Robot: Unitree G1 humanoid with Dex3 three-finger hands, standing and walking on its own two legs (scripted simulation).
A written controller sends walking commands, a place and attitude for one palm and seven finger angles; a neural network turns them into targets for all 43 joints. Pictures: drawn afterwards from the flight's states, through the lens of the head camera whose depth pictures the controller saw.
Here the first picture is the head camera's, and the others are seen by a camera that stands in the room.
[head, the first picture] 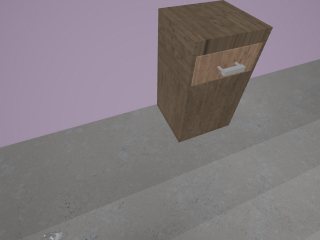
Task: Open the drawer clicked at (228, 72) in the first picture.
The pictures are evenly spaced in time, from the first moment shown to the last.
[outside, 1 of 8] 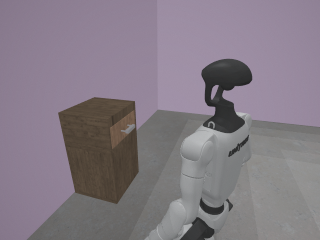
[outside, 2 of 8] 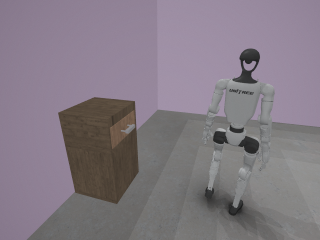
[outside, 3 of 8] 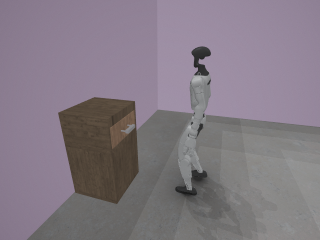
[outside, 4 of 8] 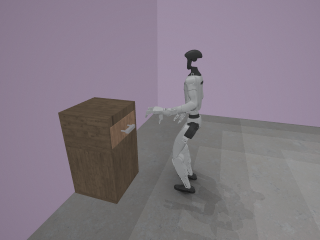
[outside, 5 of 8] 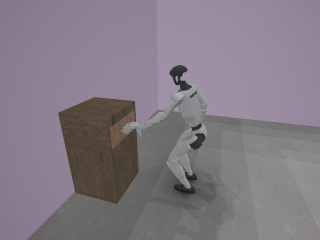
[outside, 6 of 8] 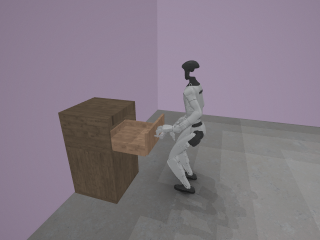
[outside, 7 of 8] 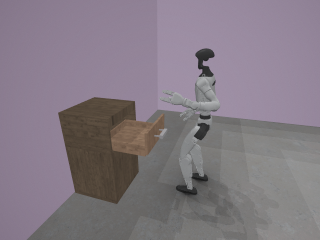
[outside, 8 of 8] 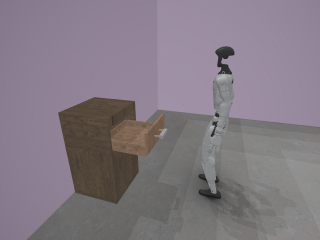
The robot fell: no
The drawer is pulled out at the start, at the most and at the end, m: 0.00 0.30 0.30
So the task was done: yes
